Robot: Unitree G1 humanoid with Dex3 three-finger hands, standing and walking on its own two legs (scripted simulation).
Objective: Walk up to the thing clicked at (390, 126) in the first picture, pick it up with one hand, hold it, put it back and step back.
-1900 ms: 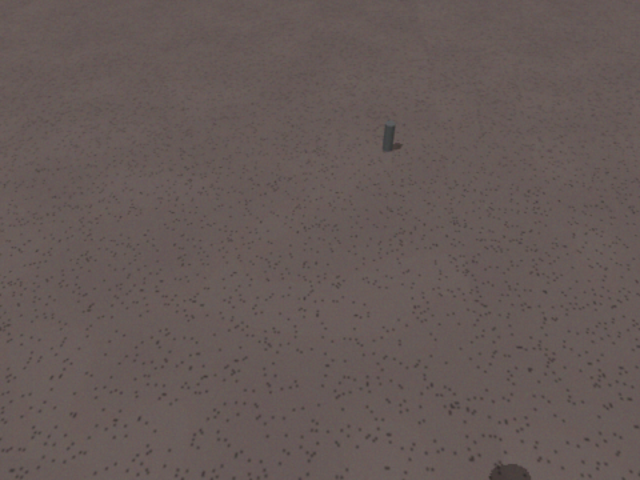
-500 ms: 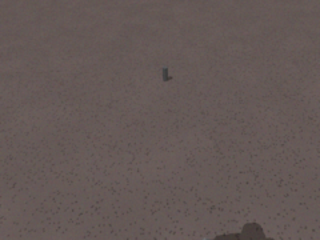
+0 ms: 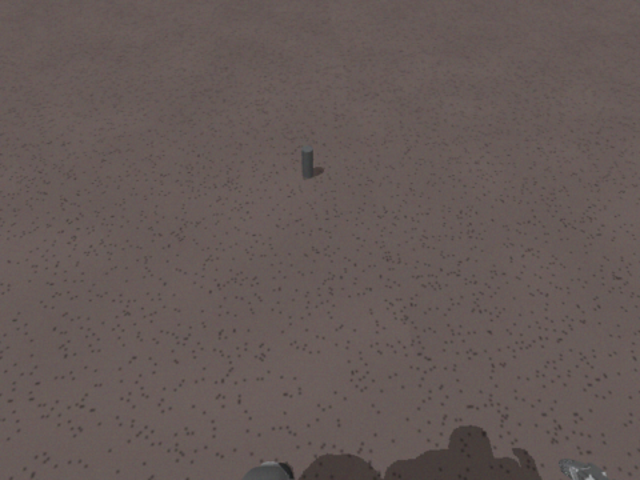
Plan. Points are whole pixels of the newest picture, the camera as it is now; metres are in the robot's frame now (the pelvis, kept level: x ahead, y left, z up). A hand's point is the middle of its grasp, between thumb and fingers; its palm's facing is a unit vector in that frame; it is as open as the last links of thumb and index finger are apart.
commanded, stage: walk up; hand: left
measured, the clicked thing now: (307, 162) +1.49 +0.16 -0.68
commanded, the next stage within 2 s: none
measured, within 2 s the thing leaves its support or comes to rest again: neither
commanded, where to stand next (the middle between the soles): +1.12 -0.03 m, yaw -4 degrees
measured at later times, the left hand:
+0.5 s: hand (209, 304) +0.40 +0.23 -0.11, palm faces -0.10 -0.91 -0.41, open 7.4 cm
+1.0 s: hand (209, 245) +0.55 +0.28 -0.14, palm faces -0.13 -0.93 -0.33, open 7.4 cm
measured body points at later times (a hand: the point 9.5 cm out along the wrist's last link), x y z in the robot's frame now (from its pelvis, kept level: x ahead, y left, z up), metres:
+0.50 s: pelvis +0.25 -0.04 +0.00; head +0.26 -0.06 +0.45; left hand +0.40 +0.28 -0.08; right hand +0.26 -0.37 -0.13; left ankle +0.17 +0.12 -0.67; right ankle +0.33 -0.16 -0.72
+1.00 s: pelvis +0.48 +0.00 +0.01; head +0.50 +0.03 +0.46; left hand +0.56 +0.33 -0.12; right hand +0.52 -0.33 -0.07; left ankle +0.53 +0.11 -0.72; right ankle +0.48 -0.15 -0.66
